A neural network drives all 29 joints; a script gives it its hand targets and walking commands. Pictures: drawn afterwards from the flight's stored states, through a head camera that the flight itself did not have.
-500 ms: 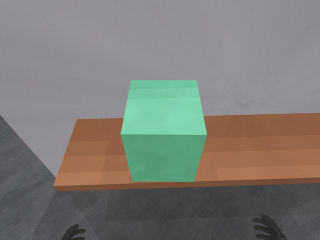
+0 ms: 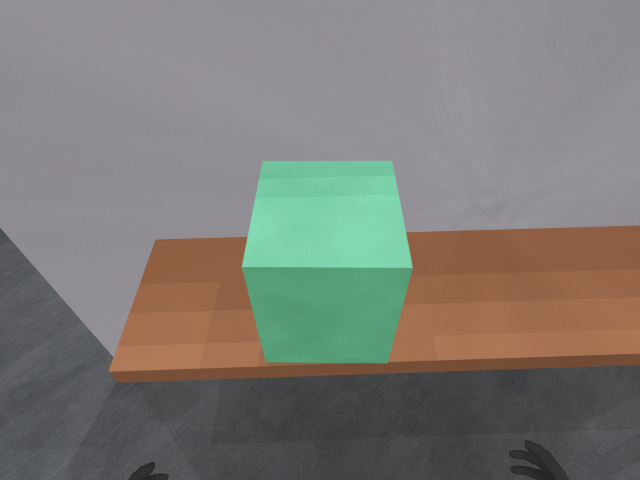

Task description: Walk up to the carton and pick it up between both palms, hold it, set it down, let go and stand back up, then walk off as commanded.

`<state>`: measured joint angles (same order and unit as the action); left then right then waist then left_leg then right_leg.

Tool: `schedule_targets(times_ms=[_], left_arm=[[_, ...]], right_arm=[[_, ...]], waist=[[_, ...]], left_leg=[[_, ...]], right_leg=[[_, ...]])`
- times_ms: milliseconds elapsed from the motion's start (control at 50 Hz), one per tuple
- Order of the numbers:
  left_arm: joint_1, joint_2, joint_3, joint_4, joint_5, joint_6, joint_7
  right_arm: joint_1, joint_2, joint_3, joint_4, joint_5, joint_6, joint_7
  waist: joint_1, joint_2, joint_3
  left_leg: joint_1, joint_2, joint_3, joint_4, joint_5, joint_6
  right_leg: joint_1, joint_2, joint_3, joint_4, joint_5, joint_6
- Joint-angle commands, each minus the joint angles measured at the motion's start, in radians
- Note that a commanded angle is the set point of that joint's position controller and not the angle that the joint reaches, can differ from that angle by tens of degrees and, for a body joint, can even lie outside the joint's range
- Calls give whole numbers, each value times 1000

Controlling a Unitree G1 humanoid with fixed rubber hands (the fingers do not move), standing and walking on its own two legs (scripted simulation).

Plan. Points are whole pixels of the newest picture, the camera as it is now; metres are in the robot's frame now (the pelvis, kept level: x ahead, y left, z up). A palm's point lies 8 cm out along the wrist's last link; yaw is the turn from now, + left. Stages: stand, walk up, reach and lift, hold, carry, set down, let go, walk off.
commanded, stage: stand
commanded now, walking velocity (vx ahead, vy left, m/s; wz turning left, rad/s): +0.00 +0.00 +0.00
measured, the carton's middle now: (326, 265) +0.42 +0.01 +0.00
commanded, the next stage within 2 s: walk off in 0.46 s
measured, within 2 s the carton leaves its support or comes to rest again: neither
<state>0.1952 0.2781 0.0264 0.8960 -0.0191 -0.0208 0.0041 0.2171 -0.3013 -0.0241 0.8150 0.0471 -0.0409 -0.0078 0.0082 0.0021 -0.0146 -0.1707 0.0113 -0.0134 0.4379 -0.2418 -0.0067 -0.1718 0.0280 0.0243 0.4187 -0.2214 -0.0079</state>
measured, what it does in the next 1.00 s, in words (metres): steps on the spot: right foot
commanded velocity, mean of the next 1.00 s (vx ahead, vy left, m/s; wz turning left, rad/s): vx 0.00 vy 0.00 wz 0.00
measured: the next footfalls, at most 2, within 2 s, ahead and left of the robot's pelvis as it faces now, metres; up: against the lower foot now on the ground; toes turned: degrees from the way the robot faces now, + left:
right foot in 1.00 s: -0.08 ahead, -0.13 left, +0.00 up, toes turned +2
left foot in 1.50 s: -0.06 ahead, +0.12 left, +0.00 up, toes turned -6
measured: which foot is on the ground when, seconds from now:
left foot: down 0.00-1.00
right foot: down 0.00-0.82, up 0.84-0.98, down 1.00-1.00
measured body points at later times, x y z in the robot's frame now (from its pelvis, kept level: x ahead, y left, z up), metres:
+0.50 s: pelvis -0.01 +0.00 +0.00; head -0.02 +0.00 +0.45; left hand +0.08 +0.27 -0.13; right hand +0.10 -0.28 -0.11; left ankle +0.00 +0.12 -0.74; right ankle +0.00 -0.11 -0.74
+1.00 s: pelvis -0.07 -0.03 -0.02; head +0.00 -0.04 +0.42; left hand +0.00 +0.28 -0.14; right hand +0.03 -0.33 -0.15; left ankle +0.00 +0.12 -0.74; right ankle -0.12 -0.13 -0.74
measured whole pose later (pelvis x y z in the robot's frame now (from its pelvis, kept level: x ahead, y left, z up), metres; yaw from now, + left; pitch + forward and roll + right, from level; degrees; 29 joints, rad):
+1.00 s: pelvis -0.07 -0.03 -0.02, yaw +0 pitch -2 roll +1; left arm 0.20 0.34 0.03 0.86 -0.02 0.04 0.00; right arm 0.18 -0.38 -0.02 0.82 0.05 0.04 -0.01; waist 0.02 0.02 0.19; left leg -0.38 0.03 -0.02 0.64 -0.23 -0.01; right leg -0.23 0.03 0.03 0.72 -0.39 -0.01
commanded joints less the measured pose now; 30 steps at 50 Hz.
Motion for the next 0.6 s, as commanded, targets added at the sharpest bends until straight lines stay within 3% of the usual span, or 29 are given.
schedule_targets(times_ms=[0, 320, 580], left_arm=[[-83, 260, 40, -13, 48, -33, 1], [-81, 257, 37, 18, 46, -32, -1], [-92, 265, 38, 35, 43, -31, 2]], right_arm=[[-39, -233, -50, -10, -78, -11, -6], [-50, -233, -48, 18, -77, -11, -2], [-42, -233, -46, 38, -73, -10, -2]], waist=[[-4, 14, -6], [-3, 14, 18], [-9, 4, 27]], left_leg=[[47, 105, -98, -100, 207, 51], [34, 104, -107, -121, 114, 49], [33, 109, -109, -125, 145, 49]], right_leg=[[14, -128, 101, -73, 194, -36], [-6, -126, 108, -101, 109, -34], [-4, -128, 112, -99, 135, -34]])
